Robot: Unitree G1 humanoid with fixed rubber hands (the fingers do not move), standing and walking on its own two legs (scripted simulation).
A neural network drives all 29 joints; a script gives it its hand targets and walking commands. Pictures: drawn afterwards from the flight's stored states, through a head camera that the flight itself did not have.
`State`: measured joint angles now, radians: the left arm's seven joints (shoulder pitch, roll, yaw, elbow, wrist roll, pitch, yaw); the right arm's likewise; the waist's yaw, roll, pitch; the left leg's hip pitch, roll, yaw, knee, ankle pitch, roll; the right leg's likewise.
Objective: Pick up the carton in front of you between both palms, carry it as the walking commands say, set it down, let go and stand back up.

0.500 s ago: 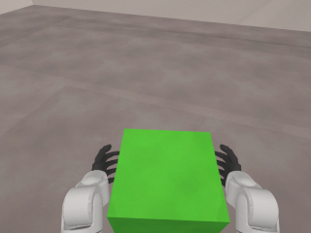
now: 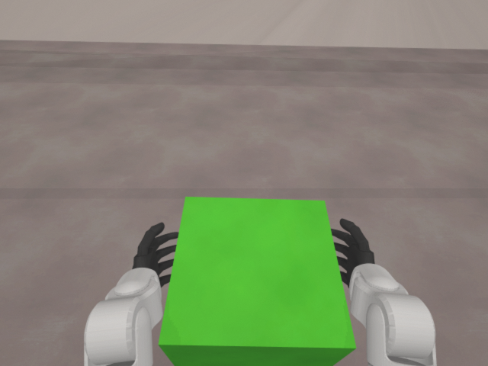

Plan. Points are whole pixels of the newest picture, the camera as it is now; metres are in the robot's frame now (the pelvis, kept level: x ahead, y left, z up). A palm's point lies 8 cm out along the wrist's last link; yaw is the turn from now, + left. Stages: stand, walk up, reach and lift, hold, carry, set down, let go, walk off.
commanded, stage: carry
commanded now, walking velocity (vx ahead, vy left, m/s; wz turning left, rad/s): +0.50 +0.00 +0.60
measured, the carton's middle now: (251, 295) +0.25 +0.00 +0.03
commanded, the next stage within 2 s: none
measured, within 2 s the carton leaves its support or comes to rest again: neither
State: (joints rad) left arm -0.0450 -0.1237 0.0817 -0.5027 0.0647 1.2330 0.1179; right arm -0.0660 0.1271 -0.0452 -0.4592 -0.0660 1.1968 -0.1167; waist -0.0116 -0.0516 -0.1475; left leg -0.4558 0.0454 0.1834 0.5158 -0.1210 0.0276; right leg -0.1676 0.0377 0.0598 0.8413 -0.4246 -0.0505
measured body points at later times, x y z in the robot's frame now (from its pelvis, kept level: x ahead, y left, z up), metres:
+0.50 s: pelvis +0.30 -0.01 +0.02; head +0.30 -0.03 +0.47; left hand +0.51 +0.20 +0.10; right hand +0.60 -0.09 +0.09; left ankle +0.18 +0.08 -0.65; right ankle +0.33 -0.11 -0.73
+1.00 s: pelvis +0.62 +0.11 +0.02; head +0.63 +0.12 +0.47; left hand +0.83 +0.31 +0.09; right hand +0.91 +0.02 +0.10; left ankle +0.58 +0.16 -0.73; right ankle +0.62 -0.03 -0.65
